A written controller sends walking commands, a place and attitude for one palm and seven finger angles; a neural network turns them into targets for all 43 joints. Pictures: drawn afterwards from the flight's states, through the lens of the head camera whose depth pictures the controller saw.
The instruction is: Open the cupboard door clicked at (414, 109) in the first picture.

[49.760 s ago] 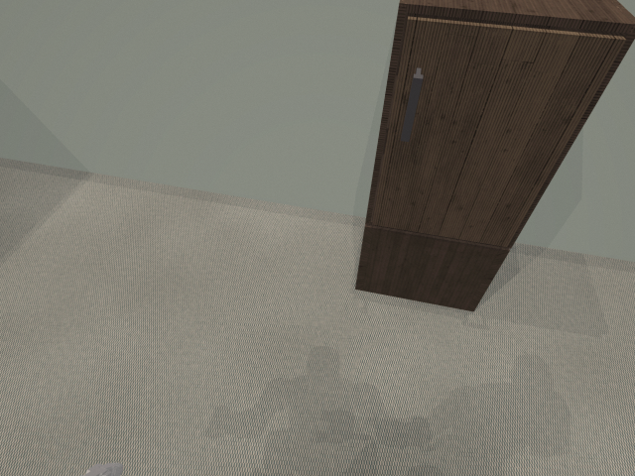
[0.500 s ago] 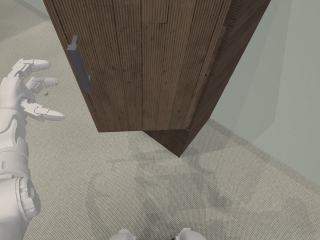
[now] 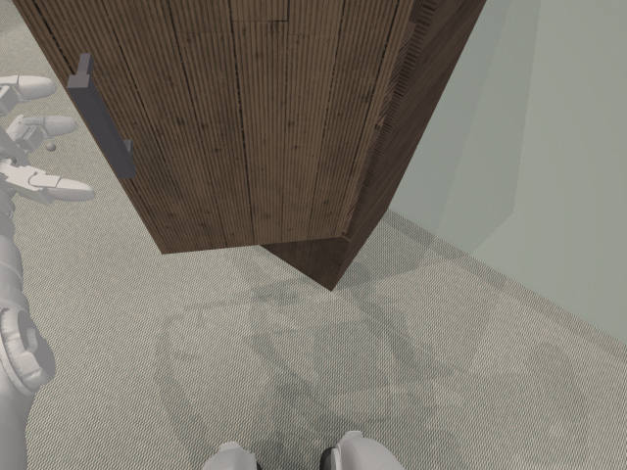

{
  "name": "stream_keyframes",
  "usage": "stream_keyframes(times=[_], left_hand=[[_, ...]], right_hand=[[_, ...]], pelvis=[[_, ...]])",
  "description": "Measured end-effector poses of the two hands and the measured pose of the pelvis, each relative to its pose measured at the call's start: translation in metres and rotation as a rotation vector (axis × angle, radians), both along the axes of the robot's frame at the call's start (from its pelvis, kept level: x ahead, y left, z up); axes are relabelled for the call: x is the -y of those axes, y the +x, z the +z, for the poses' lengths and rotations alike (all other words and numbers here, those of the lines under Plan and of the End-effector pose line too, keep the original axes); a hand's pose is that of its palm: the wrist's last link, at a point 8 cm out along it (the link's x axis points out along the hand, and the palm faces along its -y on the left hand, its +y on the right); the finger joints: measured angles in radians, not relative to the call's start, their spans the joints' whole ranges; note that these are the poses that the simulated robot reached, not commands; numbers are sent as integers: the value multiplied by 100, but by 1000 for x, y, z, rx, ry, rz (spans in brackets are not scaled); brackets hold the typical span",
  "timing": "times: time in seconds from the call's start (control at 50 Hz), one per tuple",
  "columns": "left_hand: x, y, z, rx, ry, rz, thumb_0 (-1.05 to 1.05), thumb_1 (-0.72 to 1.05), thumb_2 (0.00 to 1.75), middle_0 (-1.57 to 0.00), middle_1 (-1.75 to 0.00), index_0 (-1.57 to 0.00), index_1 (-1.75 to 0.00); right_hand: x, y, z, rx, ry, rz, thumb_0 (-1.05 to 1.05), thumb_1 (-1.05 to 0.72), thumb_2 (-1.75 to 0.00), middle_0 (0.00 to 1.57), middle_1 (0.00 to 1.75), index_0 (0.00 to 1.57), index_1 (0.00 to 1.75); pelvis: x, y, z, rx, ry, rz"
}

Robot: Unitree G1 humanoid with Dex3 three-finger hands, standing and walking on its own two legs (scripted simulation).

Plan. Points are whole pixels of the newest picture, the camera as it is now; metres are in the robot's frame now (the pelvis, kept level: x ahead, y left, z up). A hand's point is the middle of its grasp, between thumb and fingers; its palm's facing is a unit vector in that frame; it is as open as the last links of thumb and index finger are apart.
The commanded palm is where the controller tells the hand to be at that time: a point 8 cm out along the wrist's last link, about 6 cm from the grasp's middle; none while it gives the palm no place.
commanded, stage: move the hooked fingers beside the handle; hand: left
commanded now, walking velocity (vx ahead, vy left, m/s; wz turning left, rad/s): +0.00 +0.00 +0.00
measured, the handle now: (108, 121) +0.54 +0.22 +0.09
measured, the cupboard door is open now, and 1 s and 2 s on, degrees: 42 42 43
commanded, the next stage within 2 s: slide the fingers in behind the handle in 0.68 s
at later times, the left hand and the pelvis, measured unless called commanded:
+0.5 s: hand (43, 155) +0.48 +0.28 +0.09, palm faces +0.07 -1.00 +0.00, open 14.0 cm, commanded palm +0.46 +0.33 +0.09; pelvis +0.00 +0.00 +0.00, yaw +0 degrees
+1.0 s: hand (54, 155) +0.48 +0.27 +0.09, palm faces +0.06 -1.00 +0.01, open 14.0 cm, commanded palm +0.46 +0.31 +0.09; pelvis +0.00 +0.01 +0.00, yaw +0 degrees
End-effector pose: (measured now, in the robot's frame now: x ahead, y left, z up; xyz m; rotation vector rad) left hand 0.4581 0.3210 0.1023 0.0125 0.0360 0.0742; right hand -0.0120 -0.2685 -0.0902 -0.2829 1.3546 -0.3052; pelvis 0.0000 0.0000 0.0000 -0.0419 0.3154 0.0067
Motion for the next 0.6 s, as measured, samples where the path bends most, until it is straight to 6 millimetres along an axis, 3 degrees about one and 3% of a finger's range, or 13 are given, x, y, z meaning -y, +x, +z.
stream_keyframes(times=[0.2, 0.42, 0.6], left_hand=[[-7, -8, -8, -3, -9, 4, -1, -49, 30, -30, -120, -30, -120], [-9, -2, -10, -12, -21, -6, -1, -49, 30, -30, -120, -30, -120], [-17, -1, -13, -4, -12, -5, -2, -49, 30, -30, -120, -30, -120]], right_hand=[[3, 8, 1, -8, -6, 8, 0, -91, -90, 21, 30, 21, 30], [3, 28, 1, 35, -17, 34, 0, -91, -90, 21, 30, 21, 30], [-3, 25, 0, 17, -12, 36, 0, -91, -90, 21, 30, 21, 30]], pelvis=[[2, 3, 0, -2, -4, 5], [0, 5, -2, -9, -8, 10], [-4, 5, -3, -19, -13, 10]])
